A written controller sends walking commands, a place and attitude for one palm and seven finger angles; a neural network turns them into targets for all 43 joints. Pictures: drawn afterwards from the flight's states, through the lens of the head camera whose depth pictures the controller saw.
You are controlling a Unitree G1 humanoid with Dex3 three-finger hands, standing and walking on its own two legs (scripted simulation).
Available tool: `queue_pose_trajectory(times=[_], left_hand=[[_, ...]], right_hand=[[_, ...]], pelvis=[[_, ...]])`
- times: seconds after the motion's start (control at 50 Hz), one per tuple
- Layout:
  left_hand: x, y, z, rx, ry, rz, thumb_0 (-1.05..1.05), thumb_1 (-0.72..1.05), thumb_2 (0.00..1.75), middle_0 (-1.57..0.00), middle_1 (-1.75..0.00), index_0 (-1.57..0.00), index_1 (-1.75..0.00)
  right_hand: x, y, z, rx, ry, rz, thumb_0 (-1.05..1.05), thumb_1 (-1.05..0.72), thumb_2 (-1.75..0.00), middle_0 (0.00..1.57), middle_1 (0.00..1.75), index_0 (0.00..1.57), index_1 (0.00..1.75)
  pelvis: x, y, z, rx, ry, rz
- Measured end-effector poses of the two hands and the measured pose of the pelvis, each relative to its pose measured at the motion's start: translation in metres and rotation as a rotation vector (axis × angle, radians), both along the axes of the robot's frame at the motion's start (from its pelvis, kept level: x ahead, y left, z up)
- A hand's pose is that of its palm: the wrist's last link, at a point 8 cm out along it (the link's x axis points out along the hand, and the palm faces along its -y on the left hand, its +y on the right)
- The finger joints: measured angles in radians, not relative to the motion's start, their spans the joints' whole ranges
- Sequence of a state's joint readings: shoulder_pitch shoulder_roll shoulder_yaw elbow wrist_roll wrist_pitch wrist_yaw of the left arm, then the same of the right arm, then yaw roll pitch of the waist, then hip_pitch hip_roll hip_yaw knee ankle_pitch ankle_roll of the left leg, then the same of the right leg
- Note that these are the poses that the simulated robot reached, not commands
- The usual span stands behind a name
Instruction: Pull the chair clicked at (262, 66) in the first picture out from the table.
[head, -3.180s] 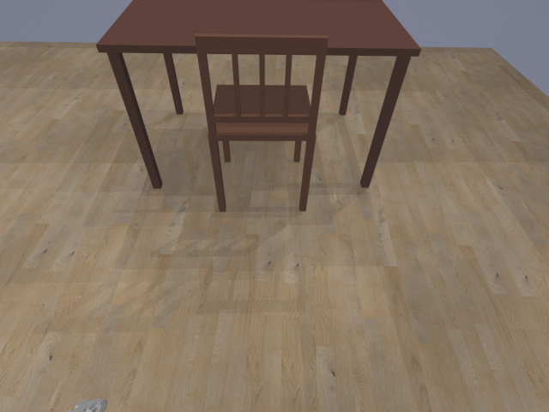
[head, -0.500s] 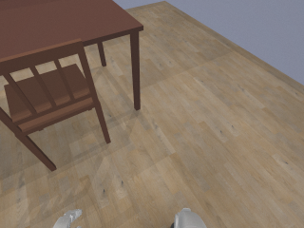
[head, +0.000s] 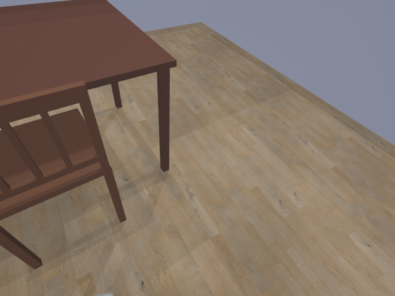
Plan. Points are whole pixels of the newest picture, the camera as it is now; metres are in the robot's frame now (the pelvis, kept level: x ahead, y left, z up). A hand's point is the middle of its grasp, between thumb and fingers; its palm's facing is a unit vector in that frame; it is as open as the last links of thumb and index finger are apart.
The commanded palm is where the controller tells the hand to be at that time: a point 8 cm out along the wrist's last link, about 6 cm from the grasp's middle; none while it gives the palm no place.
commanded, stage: turn to face it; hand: left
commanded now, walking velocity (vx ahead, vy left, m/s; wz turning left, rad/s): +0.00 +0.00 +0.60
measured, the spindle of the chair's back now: (23, 153) +0.49 +0.50 -0.09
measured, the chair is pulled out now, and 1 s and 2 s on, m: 0.00 0.00 0.00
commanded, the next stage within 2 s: take the last steps up to it in 0.96 s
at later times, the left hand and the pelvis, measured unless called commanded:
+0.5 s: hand out of the picture +0.04 +0.19 -0.13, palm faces +0.29 -0.91 -0.30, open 7.4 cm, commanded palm none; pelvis +0.00 -0.04 +0.01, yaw +16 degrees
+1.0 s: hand out of the picture -0.11 +0.20 -0.16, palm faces +0.51 -0.82 -0.25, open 7.4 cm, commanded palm none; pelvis -0.03 -0.01 +0.02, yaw +29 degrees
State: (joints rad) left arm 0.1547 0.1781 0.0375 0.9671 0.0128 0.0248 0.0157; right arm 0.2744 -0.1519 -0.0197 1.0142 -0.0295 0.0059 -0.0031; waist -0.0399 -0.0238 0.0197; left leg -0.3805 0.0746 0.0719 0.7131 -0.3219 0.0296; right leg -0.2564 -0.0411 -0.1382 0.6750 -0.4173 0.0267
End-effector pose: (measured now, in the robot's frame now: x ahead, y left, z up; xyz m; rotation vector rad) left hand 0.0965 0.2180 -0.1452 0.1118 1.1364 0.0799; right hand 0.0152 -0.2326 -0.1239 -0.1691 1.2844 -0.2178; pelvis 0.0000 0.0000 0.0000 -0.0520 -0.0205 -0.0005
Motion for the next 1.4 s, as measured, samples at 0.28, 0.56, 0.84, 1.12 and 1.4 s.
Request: queue_pose_trajectory(times=[0.28, 0.56, 0.84, 1.12, 1.4], left_hand=[[-0.053, 0.044, 0.029, 0.109, 0.13, 0.174, 0.01, 0.91, 0.9, -0.2, -0.3, -0.2, -0.3], [-0.094, 0.0, 0.048, 0.164, 0.02, 0.329, 0.01, 0.9, 0.9, -0.2, -0.3, -0.2, -0.3], [-0.215, 0.01, 0.005, 0.065, 0.203, 0.534, 0.01, 0.9, 0.9, -0.21, -0.3, -0.21, -0.3], [-0.218, 0.008, 0.033, 0.09, 0.165, 0.587, 0.01, 0.91, 0.9, -0.2, -0.3, -0.2, -0.3], [-0.231, -0.066, 0.034, -0.009, 0.222, 0.651, 0.01, 0.9, 0.9, -0.2, -0.3, -0.2, -0.3]], right_hand=[[0.068, -0.009, 0.018, -0.004, -0.017, 0.147, 0.01, -0.91, -0.9, 0.2, 0.3, 0.2, 0.3], [0.133, -0.049, 0.004, 0.023, -0.065, 0.335, 0.01, -0.91, -0.9, 0.2, 0.3, 0.2, 0.3], [0.178, 0.042, 0.021, 0.001, -0.169, 0.604, 0.01, -0.91, -0.9, 0.2, 0.3, 0.2, 0.3], [0.129, 0.045, 0.01, 0.053, -0.052, 0.608, 0.01, -0.9, -0.9, 0.2, 0.3, 0.2, 0.3], [0.122, 0.019, 0.003, 0.067, 0.074, 0.585, 0.01, -0.9, -0.9, 0.2, 0.3, 0.2, 0.3]], pelvis=[[0.009, -0.003, 0.021, 0.013, 0.04, 0.122], [0.0, -0.044, 0.014, 0.061, 0.007, 0.328], [-0.026, -0.017, 0.003, 0.053, 0.021, 0.463], [-0.034, -0.02, 0.019, 0.048, 0.018, 0.53], [0.001, -0.018, 0.026, 0.061, 0.02, 0.587]])
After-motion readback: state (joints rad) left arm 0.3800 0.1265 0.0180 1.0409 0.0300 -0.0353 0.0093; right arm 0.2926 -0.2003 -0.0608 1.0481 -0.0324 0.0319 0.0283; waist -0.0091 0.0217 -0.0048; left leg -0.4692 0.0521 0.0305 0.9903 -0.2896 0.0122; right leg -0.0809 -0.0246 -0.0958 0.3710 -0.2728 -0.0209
